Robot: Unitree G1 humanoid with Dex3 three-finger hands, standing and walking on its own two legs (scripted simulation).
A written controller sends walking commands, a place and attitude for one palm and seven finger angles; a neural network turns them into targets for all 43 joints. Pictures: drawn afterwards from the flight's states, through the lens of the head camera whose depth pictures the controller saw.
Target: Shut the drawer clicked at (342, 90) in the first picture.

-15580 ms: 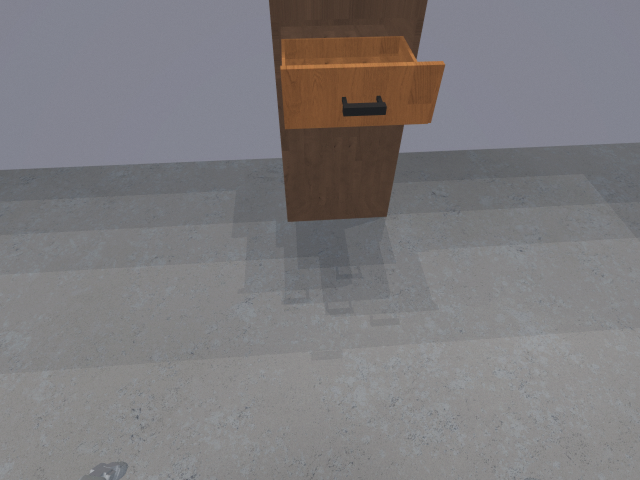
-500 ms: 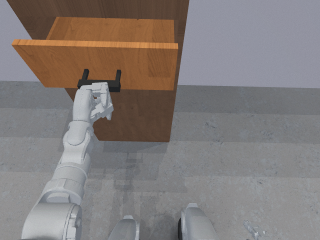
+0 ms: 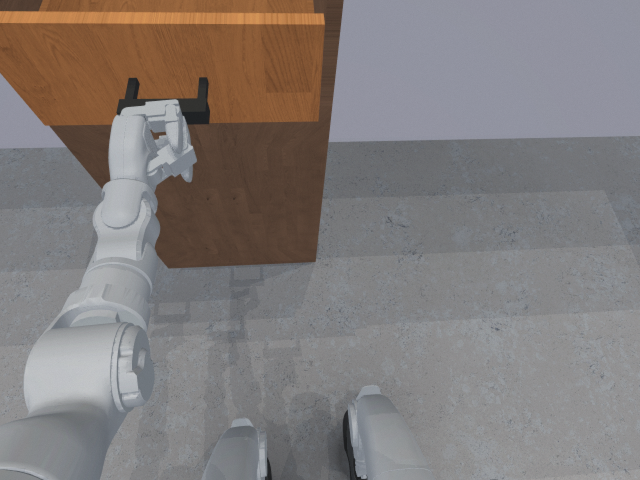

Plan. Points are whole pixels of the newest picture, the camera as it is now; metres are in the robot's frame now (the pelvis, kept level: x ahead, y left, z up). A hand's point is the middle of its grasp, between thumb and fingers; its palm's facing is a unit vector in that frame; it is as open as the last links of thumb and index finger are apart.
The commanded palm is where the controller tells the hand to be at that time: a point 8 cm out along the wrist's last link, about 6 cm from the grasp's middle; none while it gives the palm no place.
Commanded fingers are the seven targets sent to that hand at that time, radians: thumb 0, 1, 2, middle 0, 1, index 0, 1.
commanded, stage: push the drawer shut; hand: left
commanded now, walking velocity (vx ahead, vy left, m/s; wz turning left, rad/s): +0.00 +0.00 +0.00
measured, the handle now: (166, 99) +0.58 +0.14 +0.06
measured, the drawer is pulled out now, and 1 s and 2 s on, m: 0.04 0.00 0.00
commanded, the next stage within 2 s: pull the fist back off the drawer in 0.66 s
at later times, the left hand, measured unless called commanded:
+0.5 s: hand (182, 125) +0.55 +0.13 +0.05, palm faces -0.06 -1.00 -0.05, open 2.6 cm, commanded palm +0.56 +0.16 +0.07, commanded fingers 0.00 0.90 0.90 -1.40 -1.60 -1.40 -1.60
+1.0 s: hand (186, 122) +0.55 +0.12 +0.06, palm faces -0.04 -1.00 -0.07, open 2.9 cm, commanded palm +0.55 +0.15 +0.07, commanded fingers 0.00 0.90 0.90 -1.40 -1.60 -1.40 -1.60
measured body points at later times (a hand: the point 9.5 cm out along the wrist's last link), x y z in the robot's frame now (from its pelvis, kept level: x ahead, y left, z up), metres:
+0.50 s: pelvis +0.00 +0.01 -0.01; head +0.16 +0.02 +0.41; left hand +0.55 +0.18 +0.06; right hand -0.01 -0.25 -0.12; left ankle +0.00 +0.12 -0.65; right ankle +0.08 -0.14 -0.65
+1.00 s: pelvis -0.02 +0.01 -0.02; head +0.15 +0.03 +0.40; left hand +0.54 +0.17 +0.07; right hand -0.04 -0.25 -0.12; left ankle +0.00 +0.12 -0.65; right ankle +0.08 -0.14 -0.65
